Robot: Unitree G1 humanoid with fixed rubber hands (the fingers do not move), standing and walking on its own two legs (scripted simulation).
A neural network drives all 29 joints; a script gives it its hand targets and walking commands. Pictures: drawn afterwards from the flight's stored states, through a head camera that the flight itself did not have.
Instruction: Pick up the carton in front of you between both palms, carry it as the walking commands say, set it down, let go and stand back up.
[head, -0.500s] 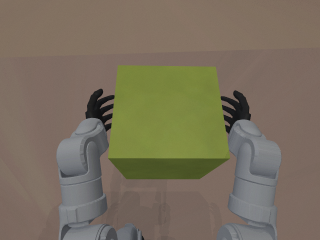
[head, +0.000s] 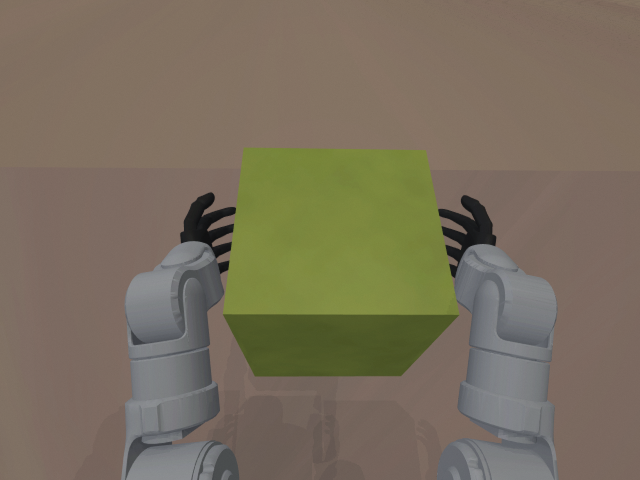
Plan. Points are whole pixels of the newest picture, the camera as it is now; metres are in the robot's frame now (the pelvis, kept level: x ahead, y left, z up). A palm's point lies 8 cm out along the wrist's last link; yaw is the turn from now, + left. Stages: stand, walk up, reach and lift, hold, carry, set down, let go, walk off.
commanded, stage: carry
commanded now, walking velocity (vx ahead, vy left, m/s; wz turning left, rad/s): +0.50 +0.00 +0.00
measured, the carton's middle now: (331, 275) +0.36 +0.03 +0.07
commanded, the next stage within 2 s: none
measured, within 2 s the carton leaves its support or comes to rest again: neither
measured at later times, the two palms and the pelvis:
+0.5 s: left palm (263, 75) +0.66 +0.16 +0.19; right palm (460, 94) +0.63 -0.15 +0.20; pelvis +0.31 +0.04 +0.07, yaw -1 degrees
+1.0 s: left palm out of the picture +0.96 +0.17 +0.25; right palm out of the picture +0.98 -0.14 +0.25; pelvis +0.63 +0.01 +0.11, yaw +0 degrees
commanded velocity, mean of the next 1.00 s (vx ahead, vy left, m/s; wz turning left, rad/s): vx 0.50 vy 0.00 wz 0.00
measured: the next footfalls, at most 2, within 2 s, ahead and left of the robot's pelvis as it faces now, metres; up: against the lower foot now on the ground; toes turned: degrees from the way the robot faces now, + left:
left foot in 0.30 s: +0.37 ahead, +0.13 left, +0.04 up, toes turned +7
right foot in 0.68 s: +0.62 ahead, -0.10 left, +0.08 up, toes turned -9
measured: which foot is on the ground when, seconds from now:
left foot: up 0.00-0.28, down 0.30-0.70, up 0.72-1.00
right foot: down 0.00-0.30, up 0.32-0.66, down 0.68-1.00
